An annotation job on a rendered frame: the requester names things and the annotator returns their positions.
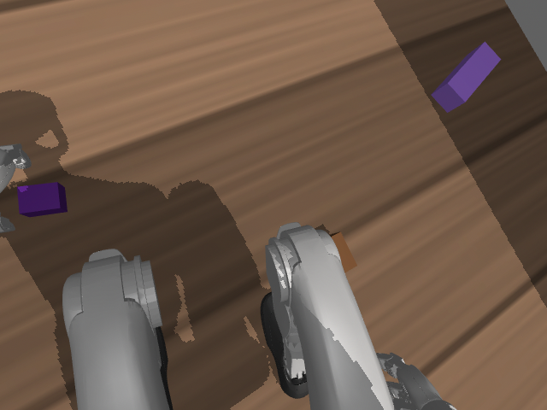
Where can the left robot foot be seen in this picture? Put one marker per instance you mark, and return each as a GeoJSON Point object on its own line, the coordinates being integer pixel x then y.
{"type": "Point", "coordinates": [164, 359]}

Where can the left robot hand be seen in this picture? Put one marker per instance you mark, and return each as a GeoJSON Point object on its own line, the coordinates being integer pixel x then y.
{"type": "Point", "coordinates": [11, 156]}

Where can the right robot hand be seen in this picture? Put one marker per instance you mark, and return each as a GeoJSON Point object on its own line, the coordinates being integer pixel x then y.
{"type": "Point", "coordinates": [414, 390]}

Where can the right robot foot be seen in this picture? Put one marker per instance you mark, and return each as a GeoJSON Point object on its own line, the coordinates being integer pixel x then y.
{"type": "Point", "coordinates": [293, 387]}

